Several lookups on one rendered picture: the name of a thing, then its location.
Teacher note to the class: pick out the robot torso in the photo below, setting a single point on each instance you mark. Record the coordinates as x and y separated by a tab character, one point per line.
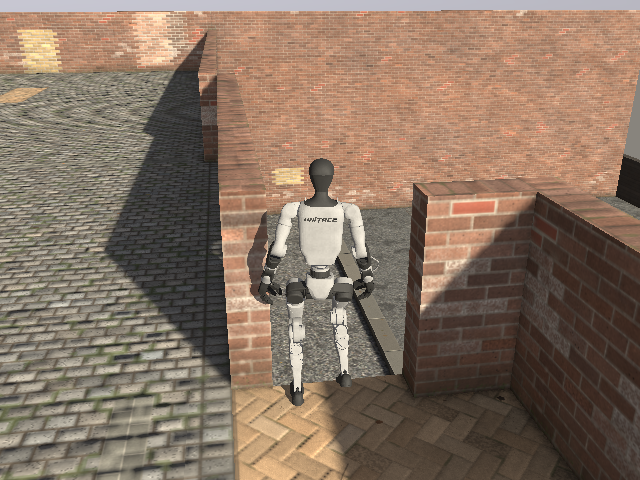
320	240

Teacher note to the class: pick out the right robot forearm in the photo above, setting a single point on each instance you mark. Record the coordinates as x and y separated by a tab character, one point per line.
365	267

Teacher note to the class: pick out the left robot forearm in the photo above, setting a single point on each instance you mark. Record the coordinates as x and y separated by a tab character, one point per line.
270	266

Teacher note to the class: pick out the left robot foot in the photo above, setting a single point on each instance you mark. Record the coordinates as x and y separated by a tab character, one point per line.
297	397

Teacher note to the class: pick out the robot left hand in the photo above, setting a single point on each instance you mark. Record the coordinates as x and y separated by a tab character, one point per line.
263	288

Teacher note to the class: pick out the robot left upper arm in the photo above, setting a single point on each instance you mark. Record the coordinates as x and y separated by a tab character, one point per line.
289	211

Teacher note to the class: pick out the robot right upper arm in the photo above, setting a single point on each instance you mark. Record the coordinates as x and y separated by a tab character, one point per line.
352	212

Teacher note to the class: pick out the robot right hand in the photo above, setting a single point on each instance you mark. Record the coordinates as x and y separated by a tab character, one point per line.
359	284

